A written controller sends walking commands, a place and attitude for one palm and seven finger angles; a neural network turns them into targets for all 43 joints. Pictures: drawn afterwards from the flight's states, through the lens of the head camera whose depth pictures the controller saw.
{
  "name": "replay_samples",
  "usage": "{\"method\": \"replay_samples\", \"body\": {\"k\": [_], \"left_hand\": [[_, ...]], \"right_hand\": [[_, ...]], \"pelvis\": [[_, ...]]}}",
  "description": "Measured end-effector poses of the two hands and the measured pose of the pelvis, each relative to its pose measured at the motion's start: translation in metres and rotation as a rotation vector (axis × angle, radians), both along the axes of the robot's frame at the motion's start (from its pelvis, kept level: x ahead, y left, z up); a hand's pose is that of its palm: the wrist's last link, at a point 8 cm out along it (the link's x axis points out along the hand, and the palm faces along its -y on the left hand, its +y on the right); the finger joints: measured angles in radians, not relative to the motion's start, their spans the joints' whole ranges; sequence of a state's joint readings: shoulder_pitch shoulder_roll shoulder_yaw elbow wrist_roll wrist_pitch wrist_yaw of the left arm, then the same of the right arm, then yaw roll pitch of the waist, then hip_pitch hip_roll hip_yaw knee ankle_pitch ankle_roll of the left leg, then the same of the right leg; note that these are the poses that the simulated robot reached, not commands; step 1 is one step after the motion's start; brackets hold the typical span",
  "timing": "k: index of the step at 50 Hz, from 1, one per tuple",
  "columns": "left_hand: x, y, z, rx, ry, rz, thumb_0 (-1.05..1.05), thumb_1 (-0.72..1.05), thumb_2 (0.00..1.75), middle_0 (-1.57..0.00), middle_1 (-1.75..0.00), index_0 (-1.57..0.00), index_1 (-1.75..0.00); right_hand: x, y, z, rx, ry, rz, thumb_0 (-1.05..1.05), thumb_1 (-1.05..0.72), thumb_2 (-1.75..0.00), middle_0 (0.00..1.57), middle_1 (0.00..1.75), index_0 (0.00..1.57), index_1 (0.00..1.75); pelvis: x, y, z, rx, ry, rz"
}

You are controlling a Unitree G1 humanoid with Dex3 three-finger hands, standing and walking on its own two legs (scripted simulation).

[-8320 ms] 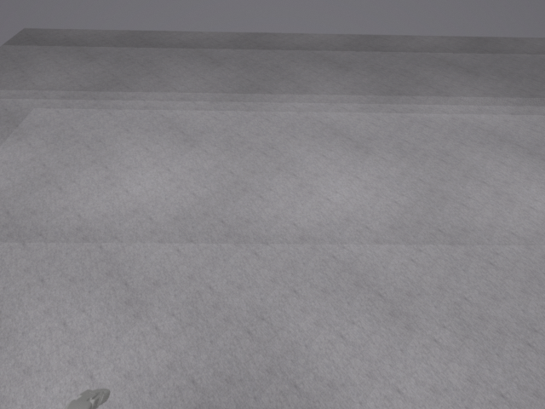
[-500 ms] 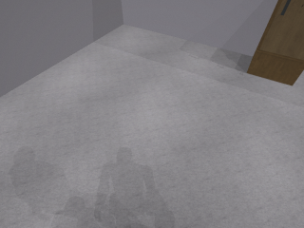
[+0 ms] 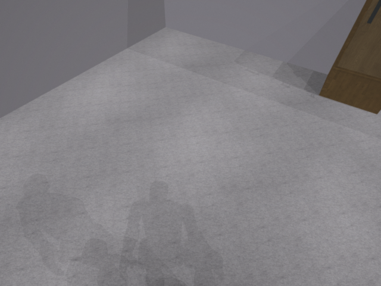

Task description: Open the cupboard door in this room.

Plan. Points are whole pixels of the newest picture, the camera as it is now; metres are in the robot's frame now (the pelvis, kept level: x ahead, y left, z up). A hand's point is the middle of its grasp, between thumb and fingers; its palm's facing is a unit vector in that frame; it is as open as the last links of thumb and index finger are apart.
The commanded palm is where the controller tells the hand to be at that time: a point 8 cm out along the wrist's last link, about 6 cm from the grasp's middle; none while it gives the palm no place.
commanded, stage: stand and wait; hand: left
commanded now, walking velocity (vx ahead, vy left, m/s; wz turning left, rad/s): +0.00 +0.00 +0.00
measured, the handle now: (375, 10) +1.78 -1.10 -0.04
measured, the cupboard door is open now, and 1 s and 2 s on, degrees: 0 0 0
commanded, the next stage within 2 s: turn or walk to find it in 0.10 s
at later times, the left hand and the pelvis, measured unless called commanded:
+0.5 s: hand out of the picture +0.07 +0.19 -0.18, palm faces -0.11 -0.96 -0.24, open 7.4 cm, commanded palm none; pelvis -0.01 -0.01 -0.01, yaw -8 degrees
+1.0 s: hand out of the picture +0.10 +0.20 -0.18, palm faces -0.20 -0.96 -0.21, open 7.4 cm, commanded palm none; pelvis +0.00 +0.03 +0.00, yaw -12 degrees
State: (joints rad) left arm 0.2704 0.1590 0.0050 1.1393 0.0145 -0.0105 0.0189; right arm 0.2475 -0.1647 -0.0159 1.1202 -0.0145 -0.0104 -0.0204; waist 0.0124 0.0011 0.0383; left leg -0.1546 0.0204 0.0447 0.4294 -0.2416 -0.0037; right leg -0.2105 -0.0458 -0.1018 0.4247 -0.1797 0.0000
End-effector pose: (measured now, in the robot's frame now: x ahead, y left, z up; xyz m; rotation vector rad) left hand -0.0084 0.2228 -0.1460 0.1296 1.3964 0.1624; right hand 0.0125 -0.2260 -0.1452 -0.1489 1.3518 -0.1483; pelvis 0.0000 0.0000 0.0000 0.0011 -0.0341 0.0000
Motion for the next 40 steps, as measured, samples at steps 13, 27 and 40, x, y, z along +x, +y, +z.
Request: {"method": "replay_samples", "body": {"k": [13,27,40], "left_hand": [[0.033,0.026,0.009,0.071,-0.038,-0.045,0.0,0.91,0.9,-0.2,-0.3,-0.2,-0.3],[0.087,0.01,-0.002,0.052,-0.084,-0.185,0.0,0.91,0.9,-0.2,-0.3,-0.2,-0.3],[0.121,0.024,-0.008,-0.016,-0.146,-0.231,0.0,0.91,0.9,-0.2,-0.3,-0.2,-0.3]], "right_hand": [[0.001,-0.021,0.001,-0.044,-0.004,-0.028,0.01,-0.91,-0.9,0.2,0.3,0.2,0.3],[-0.013,-0.029,-0.013,-0.043,-0.031,-0.152,0.01,-0.91,-0.9,0.2,0.3,0.2,0.3],[-0.027,0.005,0.011,-0.1,-0.05,-0.183,0.01,-0.91,-0.9,0.19,0.3,0.2,0.3]], "pelvis": [[0.002,-0.002,-0.001,0.003,0.003,-0.041],[-0.005,-0.006,-0.016,0.01,0.046,-0.142],[-0.003,0.028,-0.008,-0.017,0.037,-0.182]]}}
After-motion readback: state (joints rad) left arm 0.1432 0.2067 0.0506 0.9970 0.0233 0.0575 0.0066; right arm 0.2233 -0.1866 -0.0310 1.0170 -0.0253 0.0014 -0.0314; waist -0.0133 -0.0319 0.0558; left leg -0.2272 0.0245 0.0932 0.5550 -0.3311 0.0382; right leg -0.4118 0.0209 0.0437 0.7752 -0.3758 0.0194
